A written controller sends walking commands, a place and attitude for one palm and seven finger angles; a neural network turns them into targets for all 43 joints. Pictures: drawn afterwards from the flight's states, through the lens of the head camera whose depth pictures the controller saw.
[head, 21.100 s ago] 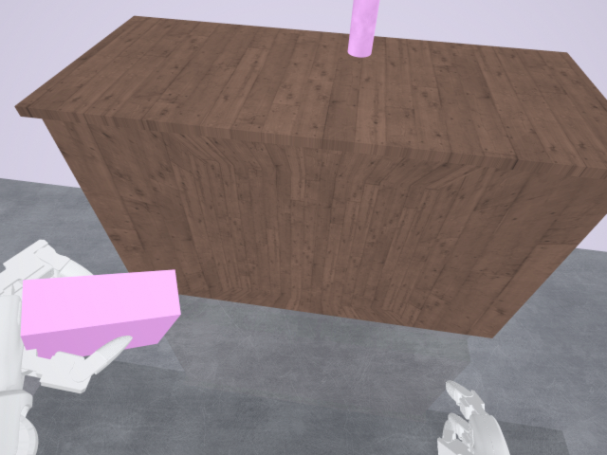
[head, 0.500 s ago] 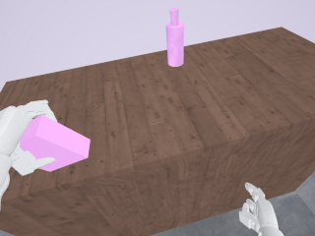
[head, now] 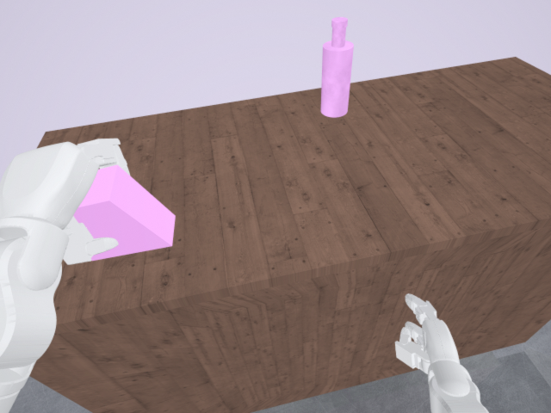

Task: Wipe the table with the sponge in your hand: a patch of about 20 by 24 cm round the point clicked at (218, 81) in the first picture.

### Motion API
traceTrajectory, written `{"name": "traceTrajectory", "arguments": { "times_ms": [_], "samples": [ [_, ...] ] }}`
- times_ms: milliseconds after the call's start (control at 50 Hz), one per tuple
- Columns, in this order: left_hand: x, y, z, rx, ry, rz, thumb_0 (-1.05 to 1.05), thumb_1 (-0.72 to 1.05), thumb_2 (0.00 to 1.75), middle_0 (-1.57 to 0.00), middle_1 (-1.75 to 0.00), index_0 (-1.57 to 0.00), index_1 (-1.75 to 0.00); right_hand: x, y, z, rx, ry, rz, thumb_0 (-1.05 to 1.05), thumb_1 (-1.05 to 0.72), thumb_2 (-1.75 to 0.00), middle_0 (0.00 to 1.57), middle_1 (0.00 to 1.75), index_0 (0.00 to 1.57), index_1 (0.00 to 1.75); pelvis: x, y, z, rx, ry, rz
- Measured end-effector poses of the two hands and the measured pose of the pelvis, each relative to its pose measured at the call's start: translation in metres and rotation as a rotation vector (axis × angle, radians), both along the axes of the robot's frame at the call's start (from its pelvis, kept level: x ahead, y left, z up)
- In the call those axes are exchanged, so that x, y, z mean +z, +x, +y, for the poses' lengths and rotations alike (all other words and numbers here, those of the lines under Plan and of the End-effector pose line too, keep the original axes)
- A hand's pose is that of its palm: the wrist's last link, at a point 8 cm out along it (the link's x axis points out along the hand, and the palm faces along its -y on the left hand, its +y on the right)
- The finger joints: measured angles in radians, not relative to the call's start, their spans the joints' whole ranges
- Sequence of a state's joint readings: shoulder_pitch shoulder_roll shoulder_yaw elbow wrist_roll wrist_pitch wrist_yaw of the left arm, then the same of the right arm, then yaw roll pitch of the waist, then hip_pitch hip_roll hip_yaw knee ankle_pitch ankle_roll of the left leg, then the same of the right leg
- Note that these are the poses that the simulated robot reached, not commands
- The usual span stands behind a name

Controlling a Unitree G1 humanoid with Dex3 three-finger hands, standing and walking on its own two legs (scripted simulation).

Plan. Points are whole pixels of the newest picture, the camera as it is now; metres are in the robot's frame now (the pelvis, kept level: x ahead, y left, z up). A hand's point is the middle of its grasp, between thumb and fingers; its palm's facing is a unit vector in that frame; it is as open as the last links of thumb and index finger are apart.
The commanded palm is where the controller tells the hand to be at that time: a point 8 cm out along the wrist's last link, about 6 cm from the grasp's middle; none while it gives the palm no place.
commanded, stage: turn the palm down, sponge in hand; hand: left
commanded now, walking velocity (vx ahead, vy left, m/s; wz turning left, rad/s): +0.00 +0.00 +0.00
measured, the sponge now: (114, 225) +0.26 +0.26 +0.18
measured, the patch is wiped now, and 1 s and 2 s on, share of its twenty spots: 0.00 0.00 0.00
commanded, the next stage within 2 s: move the sponge above the wiping area in 0.60 s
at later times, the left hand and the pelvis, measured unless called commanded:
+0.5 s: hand (90, 201) +0.23 +0.24 +0.25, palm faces +0.34 +0.00 -0.94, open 9.3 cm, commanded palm +0.18 +0.24 +0.31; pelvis -0.01 -0.04 +0.00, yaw +0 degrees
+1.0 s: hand (93, 181) +0.26 +0.26 +0.25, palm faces +0.35 -0.04 -0.94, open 9.3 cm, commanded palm +0.20 +0.24 +0.30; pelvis -0.01 -0.03 +0.00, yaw +0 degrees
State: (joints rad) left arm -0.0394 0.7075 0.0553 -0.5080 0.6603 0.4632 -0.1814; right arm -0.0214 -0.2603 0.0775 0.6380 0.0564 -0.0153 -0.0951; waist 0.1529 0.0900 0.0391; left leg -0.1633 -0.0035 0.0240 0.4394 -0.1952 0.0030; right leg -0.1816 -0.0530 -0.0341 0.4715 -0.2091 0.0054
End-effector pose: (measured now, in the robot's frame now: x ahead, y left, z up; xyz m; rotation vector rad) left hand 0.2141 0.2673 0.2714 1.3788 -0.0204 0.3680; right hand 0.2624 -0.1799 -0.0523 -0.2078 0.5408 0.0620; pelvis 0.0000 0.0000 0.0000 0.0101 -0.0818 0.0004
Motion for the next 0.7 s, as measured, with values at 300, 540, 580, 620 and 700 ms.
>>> {"name": "traceTrajectory", "arguments": {
  "times_ms": [300, 540, 580, 620, 700],
  "samples": [
    [-0.011, -0.016, -0.001, 0.151, -0.063, 0.018, 0.00, -0.44, 1.06, -0.83, -1.41, -0.82, -1.42, -0.002, -0.007, -0.010, 0.037, 0.072, -0.017, 0.01, -0.90, -0.89, 0.20, 0.30, 0.19, 0.30, -0.001, -0.013, -0.022, 0.011, 0.004, 0.003],
    [0.038, -0.021, -0.025, 0.125, 0.114, -0.114, 0.00, -0.45, 1.06, -0.84, -1.40, -0.83, -1.41, 0.001, -0.001, -0.029, 0.031, 0.080, -0.054, 0.01, -0.90, -0.89, 0.20, 0.30, 0.20, 0.30, -0.003, -0.012, -0.040, -0.002, 0.005, -0.025],
    [0.045, -0.019, -0.017, 0.168, 0.087, -0.130, 0.00, -0.45, 1.06, -0.84, -1.40, -0.82, -1.42, 0.001, -0.003, -0.034, 0.017, 0.090, -0.054, 0.01, -0.90, -0.89, 0.20, 0.30, 0.20, 0.30, -0.003, -0.013, -0.041, 0.001, 0.005, -0.019],
    [0.042, -0.017, -0.013, 0.189, 0.058, -0.114, 0.00, -0.45, 1.06, -0.83, -1.40, -0.82, -1.42, 0.000, -0.007, -0.040, 0.001, 0.098, -0.055, 0.01, -0.90, -0.89, 0.20, 0.30, 0.20, 0.30, -0.003, -0.013, -0.042, 0.002, 0.005, -0.012],
    [0.008, -0.011, -0.020, 0.151, 0.003, -0.004, 0.00, -0.44, 1.06, -0.83, -1.41, -0.82, -1.43, -0.003, -0.014, -0.051, -0.026, 0.087, -0.055, 0.01, -0.90, -0.89, 0.20, 0.30, 0.20, 0.30, -0.004, -0.013, -0.042, 0.001, 0.006, -0.002]
  ]
}}
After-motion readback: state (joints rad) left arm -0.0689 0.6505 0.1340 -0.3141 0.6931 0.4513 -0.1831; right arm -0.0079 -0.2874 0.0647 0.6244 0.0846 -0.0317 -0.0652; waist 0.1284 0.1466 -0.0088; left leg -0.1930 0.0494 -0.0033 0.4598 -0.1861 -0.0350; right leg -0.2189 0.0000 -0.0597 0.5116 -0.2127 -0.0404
